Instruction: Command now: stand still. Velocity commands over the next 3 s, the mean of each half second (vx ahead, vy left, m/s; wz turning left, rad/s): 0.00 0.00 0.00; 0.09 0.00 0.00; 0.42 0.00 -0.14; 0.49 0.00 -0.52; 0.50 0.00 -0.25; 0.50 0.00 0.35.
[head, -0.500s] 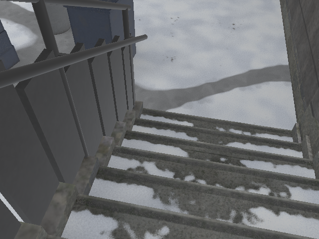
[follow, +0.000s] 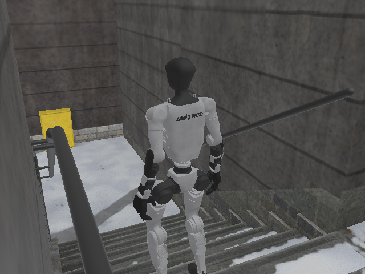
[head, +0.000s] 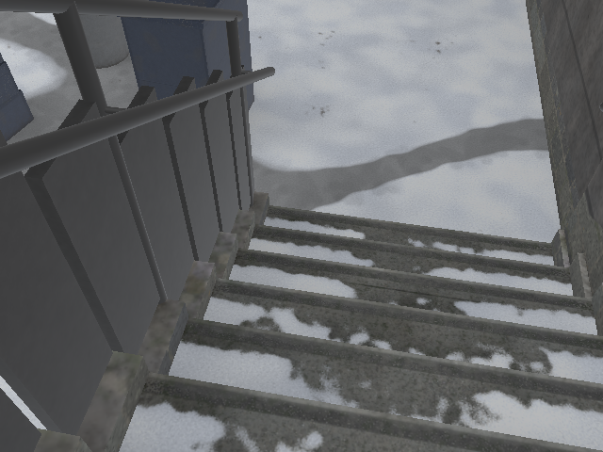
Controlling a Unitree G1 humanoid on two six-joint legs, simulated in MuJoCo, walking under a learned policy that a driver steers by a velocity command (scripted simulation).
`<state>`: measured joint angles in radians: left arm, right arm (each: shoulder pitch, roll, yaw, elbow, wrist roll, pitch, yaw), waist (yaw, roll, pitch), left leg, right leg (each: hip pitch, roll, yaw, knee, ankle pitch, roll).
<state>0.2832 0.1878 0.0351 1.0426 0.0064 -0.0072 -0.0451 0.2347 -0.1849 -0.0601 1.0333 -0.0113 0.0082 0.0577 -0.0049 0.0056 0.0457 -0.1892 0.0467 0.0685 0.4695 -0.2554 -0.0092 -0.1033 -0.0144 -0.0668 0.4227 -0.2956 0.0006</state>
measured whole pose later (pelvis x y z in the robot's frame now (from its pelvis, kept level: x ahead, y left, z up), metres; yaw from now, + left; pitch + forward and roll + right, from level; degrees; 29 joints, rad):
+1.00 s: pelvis +0.04 +0.01 -0.02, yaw +0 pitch -1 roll +0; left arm 0.44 0.17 0.06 1.13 0.03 0.01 0.03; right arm 0.34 -0.16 -0.05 1.14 -0.03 0.02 -0.02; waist 0.03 -0.02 -0.02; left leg -0.24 0.02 0.07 0.68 -0.41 0.04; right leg -0.15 -0.02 -0.03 0.63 -0.47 -0.02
